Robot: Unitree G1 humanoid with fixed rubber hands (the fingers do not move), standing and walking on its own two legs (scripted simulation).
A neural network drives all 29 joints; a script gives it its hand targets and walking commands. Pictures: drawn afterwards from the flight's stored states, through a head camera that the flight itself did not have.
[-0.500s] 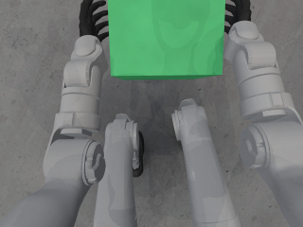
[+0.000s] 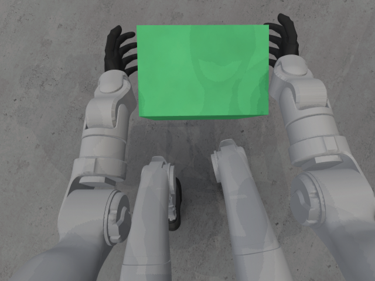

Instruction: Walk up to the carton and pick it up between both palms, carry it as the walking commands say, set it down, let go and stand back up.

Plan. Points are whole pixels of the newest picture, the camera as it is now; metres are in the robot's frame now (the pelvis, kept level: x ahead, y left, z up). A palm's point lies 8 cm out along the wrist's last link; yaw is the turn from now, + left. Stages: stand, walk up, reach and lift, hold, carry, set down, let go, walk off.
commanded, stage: reach and lift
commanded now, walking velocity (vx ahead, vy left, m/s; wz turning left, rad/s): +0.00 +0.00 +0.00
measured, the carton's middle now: (198, 83) +0.49 -0.06 -0.14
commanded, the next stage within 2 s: none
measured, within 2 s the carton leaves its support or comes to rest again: neither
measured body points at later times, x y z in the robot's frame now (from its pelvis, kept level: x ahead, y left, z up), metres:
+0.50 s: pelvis +0.05 +0.00 +0.07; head +0.18 -0.03 +0.50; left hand +0.50 +0.10 +0.06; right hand +0.46 -0.21 +0.05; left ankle +0.13 +0.11 -0.52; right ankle +0.18 -0.14 -0.52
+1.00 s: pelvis +0.13 +0.00 +0.16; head +0.18 -0.01 +0.61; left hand +0.50 +0.11 +0.14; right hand +0.47 -0.20 +0.13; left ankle +0.13 +0.11 -0.52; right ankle +0.18 -0.14 -0.52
